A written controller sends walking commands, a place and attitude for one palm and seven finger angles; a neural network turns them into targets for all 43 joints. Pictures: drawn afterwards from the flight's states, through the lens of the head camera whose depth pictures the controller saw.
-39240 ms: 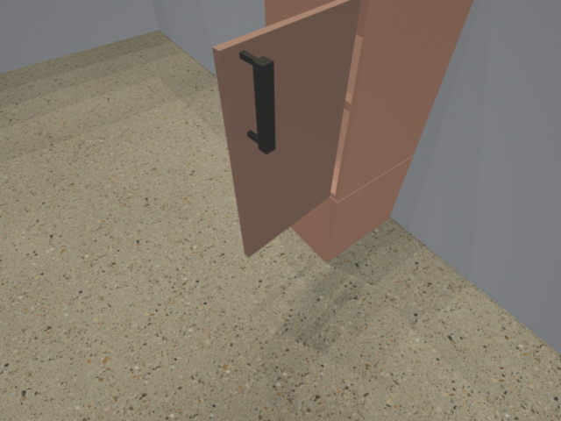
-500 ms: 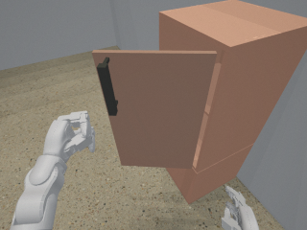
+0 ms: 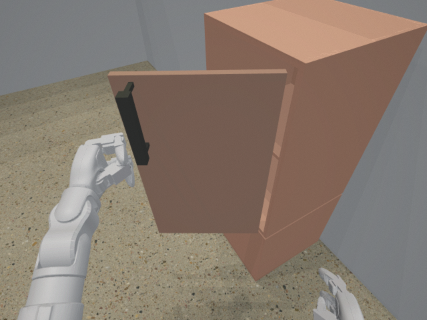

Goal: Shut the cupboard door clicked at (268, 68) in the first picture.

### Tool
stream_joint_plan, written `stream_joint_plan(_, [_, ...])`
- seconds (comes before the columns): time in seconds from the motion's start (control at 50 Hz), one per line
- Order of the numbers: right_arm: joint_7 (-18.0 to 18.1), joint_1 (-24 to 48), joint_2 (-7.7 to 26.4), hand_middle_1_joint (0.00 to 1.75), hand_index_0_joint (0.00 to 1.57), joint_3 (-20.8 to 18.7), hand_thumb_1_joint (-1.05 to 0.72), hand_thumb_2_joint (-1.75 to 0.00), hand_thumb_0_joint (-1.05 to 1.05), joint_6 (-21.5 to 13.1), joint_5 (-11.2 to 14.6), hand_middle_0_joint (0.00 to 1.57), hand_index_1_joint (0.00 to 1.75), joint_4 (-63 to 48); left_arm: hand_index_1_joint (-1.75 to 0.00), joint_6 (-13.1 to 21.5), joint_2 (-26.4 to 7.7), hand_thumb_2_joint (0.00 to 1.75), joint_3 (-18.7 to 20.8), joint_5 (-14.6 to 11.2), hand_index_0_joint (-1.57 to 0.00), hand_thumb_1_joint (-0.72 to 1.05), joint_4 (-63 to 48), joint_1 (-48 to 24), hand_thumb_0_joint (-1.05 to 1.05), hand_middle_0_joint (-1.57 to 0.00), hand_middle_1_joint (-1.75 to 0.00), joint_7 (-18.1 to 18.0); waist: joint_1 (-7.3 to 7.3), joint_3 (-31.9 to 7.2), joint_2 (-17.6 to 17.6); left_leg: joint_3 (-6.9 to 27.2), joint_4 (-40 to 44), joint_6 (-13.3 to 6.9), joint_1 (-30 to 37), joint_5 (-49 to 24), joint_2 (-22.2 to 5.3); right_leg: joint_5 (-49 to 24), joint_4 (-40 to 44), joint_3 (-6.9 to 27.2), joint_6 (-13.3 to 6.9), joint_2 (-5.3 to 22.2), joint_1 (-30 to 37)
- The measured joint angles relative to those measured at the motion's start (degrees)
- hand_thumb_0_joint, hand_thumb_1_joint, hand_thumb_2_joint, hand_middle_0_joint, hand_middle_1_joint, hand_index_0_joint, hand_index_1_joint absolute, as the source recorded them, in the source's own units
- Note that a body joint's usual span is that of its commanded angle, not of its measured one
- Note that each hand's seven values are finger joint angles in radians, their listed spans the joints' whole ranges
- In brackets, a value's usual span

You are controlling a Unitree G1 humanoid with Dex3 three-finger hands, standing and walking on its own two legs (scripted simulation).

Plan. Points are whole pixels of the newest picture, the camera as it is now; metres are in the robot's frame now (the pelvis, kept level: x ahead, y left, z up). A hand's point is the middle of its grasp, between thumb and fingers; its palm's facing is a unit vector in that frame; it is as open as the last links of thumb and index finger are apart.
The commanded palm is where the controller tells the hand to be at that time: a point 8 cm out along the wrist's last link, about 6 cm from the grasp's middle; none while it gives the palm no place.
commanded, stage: bring the fist close to the handle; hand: left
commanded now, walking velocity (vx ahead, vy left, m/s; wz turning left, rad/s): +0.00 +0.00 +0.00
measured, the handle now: (136, 125) +0.45 +0.20 +0.15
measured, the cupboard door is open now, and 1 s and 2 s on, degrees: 59 56 37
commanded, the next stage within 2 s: push the door shut along its arc in 0.62 s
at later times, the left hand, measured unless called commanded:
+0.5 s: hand (140, 152) +0.36 +0.17 +0.16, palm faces +0.07 -1.00 -0.01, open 3.1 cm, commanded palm +0.33 +0.22 +0.16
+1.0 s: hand (140, 145) +0.39 +0.17 +0.16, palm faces +0.02 -1.00 -0.02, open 3.2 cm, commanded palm +0.37 +0.22 +0.16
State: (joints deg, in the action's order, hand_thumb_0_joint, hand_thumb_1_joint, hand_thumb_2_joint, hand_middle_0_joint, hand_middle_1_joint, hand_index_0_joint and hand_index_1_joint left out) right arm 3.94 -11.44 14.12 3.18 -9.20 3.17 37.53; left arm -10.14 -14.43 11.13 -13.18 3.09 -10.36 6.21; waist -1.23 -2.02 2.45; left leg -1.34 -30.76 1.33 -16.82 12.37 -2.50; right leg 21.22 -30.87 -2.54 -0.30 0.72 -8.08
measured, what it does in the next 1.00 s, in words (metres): stands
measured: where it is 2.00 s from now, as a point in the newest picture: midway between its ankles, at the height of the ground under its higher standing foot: outside the picture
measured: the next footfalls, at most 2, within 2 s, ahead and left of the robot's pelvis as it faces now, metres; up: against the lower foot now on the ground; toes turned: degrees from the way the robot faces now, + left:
none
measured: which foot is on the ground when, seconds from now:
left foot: down 0.00-1.00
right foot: down 0.00-1.00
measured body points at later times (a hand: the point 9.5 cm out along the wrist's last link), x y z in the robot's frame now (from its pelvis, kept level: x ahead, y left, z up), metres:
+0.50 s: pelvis +0.01 +0.00 +0.00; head -0.01 -0.02 +0.45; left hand +0.36 +0.22 +0.16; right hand +0.16 -0.24 -0.10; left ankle +0.04 +0.14 -0.73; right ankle -0.05 -0.11 -0.73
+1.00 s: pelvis +0.00 +0.00 +0.00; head -0.01 -0.01 +0.45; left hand +0.38 +0.23 +0.16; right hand +0.15 -0.24 -0.10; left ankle +0.04 +0.14 -0.73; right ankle -0.05 -0.11 -0.73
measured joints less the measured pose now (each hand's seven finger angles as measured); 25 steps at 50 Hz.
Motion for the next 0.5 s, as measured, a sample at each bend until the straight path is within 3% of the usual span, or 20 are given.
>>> stream_joint_plan(0.32, [-0.16, -0.33, 0.11, 0.30, 0.20, -0.42, -0.90, -0.90, 0.02, 3.13, 0.01, 0.20, 0.30, 0.69, -1.50, 1.27, 0.28, 0.90, -0.21, 1.46, -1.30, 0.90, 11.36, -9.52, 0.02, -1.30, -1.50, -1.60, 0.98, -0.01, -0.02, -0.22, -0.01, -0.09, -1.01, 0.05, -0.02, -0.06, 0.02, 0.25, 0.06, 0.00, -1.10])
stream_joint_plan(0.5, [-0.66, -1.51, 0.16, 0.30, 0.20, -0.86, -0.90, -0.90, 0.02, 4.31, -0.03, 0.20, 0.30, 0.20, -1.50, 2.31, 0.87, 0.90, 0.54, 1.58, -1.30, 0.90, 10.26, -7.30, 0.02, -1.30, -1.50, -2.02, 1.37, -0.46, 0.05, -1.05, 0.53, -0.15, -0.36, 0.21, -0.17, -0.16, 0.45, 1.08, 0.16, -0.03, -0.85])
